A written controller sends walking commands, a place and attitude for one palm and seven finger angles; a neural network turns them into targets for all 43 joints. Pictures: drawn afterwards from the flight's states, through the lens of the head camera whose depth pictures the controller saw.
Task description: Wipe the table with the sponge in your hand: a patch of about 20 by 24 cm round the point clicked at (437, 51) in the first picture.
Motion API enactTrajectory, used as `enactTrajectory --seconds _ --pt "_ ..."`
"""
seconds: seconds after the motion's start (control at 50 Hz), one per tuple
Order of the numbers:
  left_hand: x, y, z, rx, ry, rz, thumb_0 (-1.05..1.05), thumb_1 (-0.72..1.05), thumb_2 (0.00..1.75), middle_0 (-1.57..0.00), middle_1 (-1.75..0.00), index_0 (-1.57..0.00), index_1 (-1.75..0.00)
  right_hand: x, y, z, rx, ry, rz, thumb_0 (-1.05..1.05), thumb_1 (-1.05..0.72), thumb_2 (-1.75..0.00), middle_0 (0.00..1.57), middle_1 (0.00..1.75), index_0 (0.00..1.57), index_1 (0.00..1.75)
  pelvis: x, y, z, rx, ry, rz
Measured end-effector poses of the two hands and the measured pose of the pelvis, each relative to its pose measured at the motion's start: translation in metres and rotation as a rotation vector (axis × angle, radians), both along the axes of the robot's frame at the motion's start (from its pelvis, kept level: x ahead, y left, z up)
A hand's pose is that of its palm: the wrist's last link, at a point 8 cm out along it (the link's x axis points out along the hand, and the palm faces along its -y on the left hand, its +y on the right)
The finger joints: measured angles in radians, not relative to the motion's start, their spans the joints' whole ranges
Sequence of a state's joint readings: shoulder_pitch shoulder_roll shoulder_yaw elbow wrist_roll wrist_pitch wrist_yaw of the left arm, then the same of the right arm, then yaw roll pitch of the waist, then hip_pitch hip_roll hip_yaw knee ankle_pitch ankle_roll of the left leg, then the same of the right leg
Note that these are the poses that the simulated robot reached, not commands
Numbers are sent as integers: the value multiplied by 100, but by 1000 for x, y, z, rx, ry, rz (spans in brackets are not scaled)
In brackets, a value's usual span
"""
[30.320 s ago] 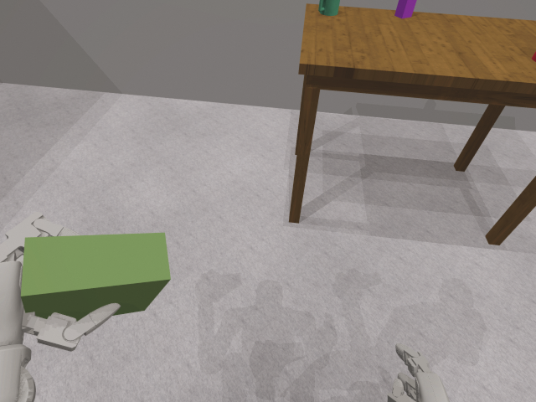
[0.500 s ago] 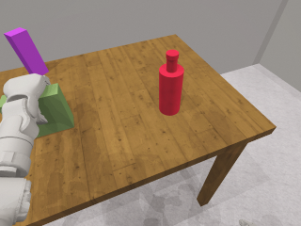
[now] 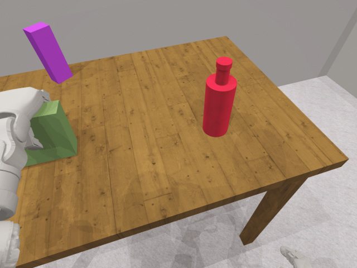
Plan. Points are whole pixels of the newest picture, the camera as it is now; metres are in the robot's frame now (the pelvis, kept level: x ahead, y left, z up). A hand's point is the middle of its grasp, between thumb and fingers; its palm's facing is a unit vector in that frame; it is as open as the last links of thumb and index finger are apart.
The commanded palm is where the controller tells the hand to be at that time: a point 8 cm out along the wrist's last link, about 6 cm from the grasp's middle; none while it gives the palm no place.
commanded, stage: wipe back along the first lane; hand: left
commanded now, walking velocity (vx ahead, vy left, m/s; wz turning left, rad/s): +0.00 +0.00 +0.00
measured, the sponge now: (40, 141) +0.36 +0.36 +0.09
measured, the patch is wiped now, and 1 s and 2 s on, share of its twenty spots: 1.00 1.00 1.00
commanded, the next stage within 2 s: lift the sponge slowly off the table in 1.48 s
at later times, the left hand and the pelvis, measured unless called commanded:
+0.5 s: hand (36, 139) +0.33 +0.33 +0.13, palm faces -0.03 -0.02 -1.00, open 9.9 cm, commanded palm +0.30 +0.32 +0.17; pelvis -0.01 +0.00 +0.00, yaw +0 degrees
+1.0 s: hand (33, 156) +0.29 +0.31 +0.13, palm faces +0.02 -0.02 -1.00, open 9.9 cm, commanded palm +0.25 +0.30 +0.16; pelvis +0.00 -0.01 +0.00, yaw +0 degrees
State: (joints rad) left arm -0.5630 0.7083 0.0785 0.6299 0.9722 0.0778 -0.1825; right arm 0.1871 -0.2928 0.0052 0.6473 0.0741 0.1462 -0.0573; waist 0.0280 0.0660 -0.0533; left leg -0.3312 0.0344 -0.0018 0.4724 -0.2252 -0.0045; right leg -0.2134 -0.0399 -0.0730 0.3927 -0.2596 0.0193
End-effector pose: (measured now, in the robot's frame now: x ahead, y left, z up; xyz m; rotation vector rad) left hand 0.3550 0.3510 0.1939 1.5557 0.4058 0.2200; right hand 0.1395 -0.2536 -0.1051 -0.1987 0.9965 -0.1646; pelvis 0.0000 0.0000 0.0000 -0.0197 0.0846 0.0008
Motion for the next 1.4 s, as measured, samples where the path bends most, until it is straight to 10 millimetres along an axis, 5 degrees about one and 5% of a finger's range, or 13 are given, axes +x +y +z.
enactTrajectory --seconds 0.18,0.56,0.94,1.4 --pt "-18 -10 -5 -11 -62 -17 0 -49 107 -73 -138 -76 -135 -13 -2 -6 14 34 -13 1 -90 -89 20 30 20 29 -2 2 0 2 -12 -4" --pt "-49 -33 -6 -5 -89 15 0 -49 107 -72 -139 -75 -136 40 17 14 66 -150 79 1 -90 -89 20 30 20 29 -7 -6 -1 6 -53 7" --pt "-83 -43 -7 -3 -134 6 0 -48 107 -72 -139 -74 -137 39 1 10 55 -151 73 1 -90 -89 20 30 20 29 -1 -12 -4 8 -63 -3" --pt "-142 -57 -8 -10 -199 3 1 -48 107 -71 -140 -73 -138 70 36 28 96 -281 158 1 -90 -89 20 30 20 29 -10 -7 -6 8 -87 -5"
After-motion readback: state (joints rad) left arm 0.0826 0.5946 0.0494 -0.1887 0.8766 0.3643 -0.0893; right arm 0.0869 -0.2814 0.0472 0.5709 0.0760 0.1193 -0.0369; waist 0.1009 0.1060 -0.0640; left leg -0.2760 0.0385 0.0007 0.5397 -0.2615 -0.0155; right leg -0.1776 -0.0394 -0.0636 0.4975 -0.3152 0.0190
